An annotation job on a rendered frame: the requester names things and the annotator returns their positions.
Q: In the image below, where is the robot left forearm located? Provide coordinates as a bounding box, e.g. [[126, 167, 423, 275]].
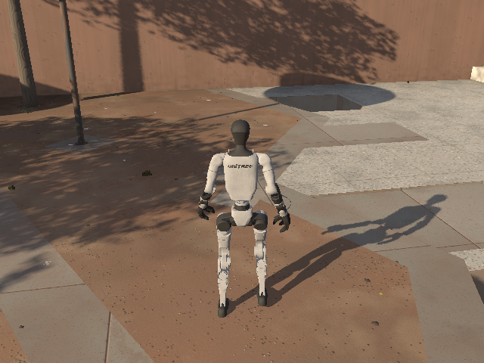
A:
[[199, 183, 212, 209]]

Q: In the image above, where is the left robot hand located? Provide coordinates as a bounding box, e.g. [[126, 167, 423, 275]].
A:
[[197, 206, 215, 220]]

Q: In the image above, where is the robot left thigh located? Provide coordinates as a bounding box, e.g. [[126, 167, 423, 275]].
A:
[[216, 213, 232, 270]]

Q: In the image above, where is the left robot upper arm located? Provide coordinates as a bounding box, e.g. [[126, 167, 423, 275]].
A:
[[204, 153, 225, 194]]

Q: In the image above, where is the robot right shin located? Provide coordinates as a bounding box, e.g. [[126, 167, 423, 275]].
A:
[[256, 245, 267, 296]]

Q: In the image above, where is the robot right forearm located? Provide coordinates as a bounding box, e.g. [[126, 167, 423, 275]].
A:
[[271, 183, 288, 217]]

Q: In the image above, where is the right robot upper arm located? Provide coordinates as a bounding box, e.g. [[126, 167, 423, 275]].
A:
[[256, 153, 277, 195]]

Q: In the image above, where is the right robot hand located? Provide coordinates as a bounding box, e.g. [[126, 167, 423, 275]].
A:
[[273, 213, 290, 232]]

